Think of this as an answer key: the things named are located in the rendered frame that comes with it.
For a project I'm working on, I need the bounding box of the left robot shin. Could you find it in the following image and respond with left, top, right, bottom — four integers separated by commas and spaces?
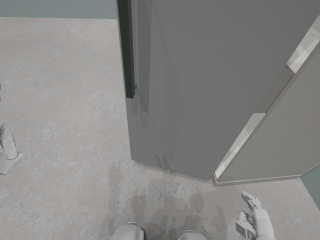
127, 222, 140, 228

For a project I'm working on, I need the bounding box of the right robot shin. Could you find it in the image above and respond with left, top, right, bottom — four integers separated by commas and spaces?
181, 230, 193, 236

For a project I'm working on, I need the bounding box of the handle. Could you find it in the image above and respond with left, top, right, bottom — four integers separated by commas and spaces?
117, 0, 137, 99

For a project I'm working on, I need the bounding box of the right robot hand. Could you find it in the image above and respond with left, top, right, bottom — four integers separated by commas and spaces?
235, 191, 276, 240

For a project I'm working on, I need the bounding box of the fridge door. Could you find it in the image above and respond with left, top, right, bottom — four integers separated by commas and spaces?
115, 0, 320, 179

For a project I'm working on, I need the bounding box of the left robot hand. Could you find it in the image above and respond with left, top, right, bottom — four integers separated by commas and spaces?
0, 83, 23, 176

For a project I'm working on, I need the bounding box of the robot shin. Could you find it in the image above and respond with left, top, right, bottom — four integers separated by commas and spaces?
127, 222, 140, 228
181, 230, 193, 236

